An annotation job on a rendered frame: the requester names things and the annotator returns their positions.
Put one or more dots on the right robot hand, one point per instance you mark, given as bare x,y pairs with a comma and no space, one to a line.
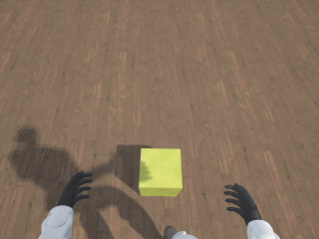
247,208

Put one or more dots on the carton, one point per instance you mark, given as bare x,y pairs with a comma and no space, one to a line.
160,172

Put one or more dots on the left robot hand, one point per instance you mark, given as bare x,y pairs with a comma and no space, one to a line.
69,195

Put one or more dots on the left robot forearm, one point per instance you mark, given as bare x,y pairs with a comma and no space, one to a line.
58,224

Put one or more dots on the right robot forearm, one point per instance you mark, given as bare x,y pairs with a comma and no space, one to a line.
260,229

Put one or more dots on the right robot foot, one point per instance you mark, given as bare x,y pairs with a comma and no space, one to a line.
169,233

